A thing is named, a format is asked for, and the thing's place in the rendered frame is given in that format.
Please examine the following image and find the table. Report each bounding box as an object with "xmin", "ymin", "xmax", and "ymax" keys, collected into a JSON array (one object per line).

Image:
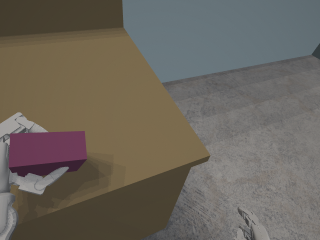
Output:
[{"xmin": 0, "ymin": 0, "xmax": 211, "ymax": 240}]

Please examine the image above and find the sponge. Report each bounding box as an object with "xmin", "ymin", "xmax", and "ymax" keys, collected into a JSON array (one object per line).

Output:
[{"xmin": 8, "ymin": 131, "xmax": 87, "ymax": 177}]

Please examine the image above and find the robot right hand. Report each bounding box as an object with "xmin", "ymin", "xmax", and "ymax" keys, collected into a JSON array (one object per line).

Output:
[{"xmin": 233, "ymin": 206, "xmax": 270, "ymax": 240}]

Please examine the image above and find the left robot forearm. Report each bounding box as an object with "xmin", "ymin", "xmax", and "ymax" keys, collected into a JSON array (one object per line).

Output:
[{"xmin": 0, "ymin": 192, "xmax": 19, "ymax": 240}]

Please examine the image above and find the robot left hand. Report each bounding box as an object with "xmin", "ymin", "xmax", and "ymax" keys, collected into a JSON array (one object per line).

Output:
[{"xmin": 0, "ymin": 112, "xmax": 69, "ymax": 196}]

